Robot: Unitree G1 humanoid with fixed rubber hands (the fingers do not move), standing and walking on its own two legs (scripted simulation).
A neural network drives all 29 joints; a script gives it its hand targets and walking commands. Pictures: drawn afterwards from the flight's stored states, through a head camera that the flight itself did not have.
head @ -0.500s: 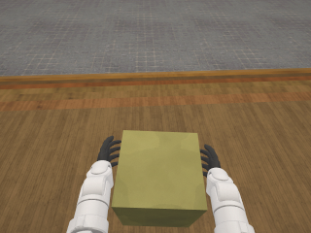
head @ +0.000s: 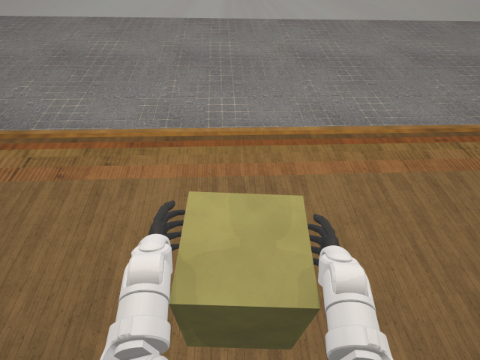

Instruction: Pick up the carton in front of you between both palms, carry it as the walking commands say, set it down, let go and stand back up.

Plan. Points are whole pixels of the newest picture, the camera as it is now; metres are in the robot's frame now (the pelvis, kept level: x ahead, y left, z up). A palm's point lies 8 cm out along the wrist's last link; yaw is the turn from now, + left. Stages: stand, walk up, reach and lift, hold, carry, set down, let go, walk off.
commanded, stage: reach and lift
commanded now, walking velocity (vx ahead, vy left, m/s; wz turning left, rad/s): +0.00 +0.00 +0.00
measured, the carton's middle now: (242, 274) +0.29 +0.01 -0.05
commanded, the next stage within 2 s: hold in 0.62 s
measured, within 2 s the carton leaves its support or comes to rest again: neither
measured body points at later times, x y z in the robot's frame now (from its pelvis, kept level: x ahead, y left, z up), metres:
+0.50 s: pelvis +0.02 +0.00 +0.01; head -0.02 +0.00 +0.45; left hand +0.32 +0.16 +0.04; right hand +0.32 -0.14 +0.02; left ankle +0.02 +0.13 -0.74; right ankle +0.04 -0.13 -0.74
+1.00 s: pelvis +0.01 +0.00 +0.01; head -0.05 -0.01 +0.45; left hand +0.31 +0.16 +0.05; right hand +0.30 -0.15 +0.04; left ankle +0.02 +0.13 -0.74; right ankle +0.04 -0.13 -0.74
